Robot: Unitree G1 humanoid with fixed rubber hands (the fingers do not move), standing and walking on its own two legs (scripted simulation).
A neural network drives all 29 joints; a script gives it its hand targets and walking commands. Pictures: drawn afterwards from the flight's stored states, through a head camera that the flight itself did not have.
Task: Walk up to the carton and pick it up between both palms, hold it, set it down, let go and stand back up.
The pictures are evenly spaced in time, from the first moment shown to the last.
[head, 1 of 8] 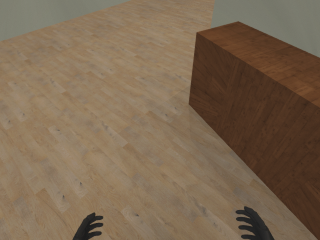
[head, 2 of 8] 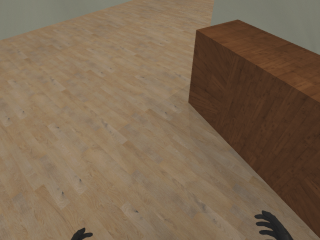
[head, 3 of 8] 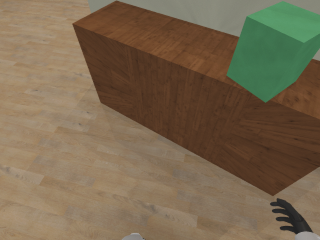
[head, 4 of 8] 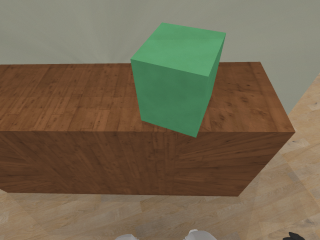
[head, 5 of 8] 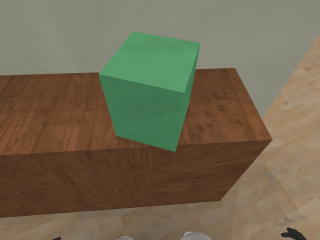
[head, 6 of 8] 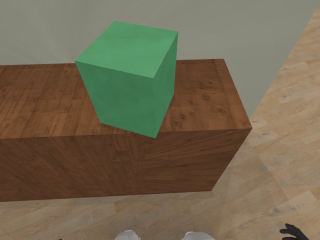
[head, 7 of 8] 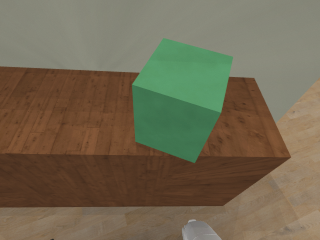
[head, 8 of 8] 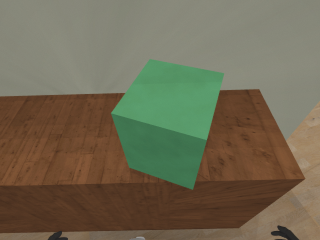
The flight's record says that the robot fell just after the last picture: no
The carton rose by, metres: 0.00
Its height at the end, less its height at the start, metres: +0.00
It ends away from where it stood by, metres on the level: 0.00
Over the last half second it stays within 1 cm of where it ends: yes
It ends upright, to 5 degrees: yes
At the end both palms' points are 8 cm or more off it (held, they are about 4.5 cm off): yes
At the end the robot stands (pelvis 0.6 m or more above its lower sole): yes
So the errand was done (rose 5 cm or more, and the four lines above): no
